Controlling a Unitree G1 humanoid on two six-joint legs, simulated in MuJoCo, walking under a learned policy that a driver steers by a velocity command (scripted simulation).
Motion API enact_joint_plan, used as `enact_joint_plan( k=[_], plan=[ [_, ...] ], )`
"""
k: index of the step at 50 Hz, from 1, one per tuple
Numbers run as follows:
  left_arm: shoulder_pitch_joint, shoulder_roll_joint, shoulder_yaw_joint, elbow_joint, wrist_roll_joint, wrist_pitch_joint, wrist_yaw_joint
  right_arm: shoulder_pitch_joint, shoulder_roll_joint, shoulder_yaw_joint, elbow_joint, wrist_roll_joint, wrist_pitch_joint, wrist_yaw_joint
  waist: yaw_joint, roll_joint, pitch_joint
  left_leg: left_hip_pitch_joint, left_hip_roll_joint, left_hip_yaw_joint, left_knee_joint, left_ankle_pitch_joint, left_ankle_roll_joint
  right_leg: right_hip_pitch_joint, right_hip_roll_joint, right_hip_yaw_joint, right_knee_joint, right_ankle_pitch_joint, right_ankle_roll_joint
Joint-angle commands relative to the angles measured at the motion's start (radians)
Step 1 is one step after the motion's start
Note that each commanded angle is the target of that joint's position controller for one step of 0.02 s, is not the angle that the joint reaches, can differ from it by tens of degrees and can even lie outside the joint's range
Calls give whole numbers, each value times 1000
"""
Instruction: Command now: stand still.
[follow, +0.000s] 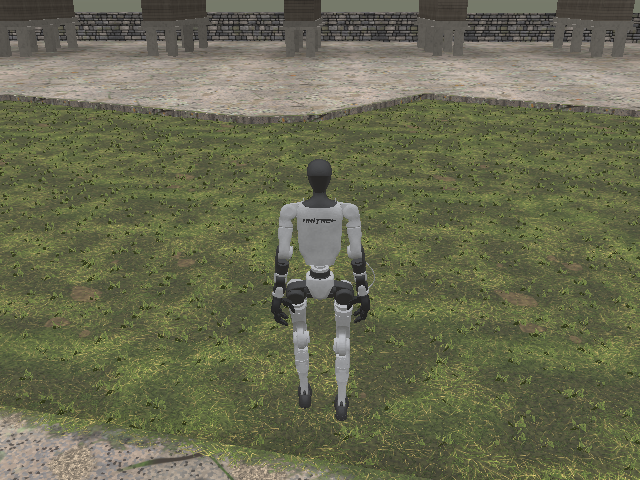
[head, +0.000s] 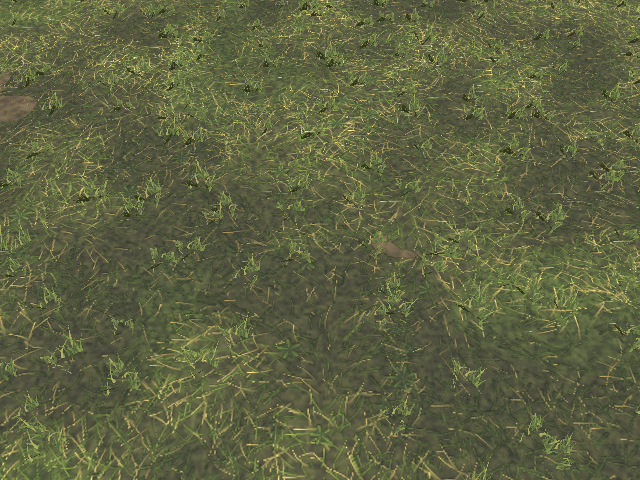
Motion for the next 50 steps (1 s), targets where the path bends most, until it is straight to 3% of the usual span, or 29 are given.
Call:
enact_joint_plan(
  k=[1,50],
  plan=[
    [94,60,7,2,0,-3,2,66,-71,-8,-4,0,-3,-2,-1,3,68,53,132,-156,-70,37,-2,-136,-95,91,-90,70,-35],
    [153,36,4,-7,1,-15,3,101,-43,0,14,2,-7,-5,1,0,72,54,135,-141,-20,124,-7,-104,-99,96,-89,169,-44]
  ],
)
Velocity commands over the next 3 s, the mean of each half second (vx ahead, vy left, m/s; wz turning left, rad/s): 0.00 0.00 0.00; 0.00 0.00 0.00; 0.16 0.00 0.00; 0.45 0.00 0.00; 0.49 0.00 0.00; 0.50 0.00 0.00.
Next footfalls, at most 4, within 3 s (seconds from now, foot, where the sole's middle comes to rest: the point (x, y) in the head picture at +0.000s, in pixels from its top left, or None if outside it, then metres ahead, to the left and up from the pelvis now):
1.50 left None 0.19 0.11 -0.78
2.00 right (353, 476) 0.54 -0.05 -0.78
2.56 left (276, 345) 0.85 0.12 -0.78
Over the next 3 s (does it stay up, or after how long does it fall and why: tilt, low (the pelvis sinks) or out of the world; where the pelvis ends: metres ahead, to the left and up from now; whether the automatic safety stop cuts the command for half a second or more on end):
stays up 0.92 0.06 0.00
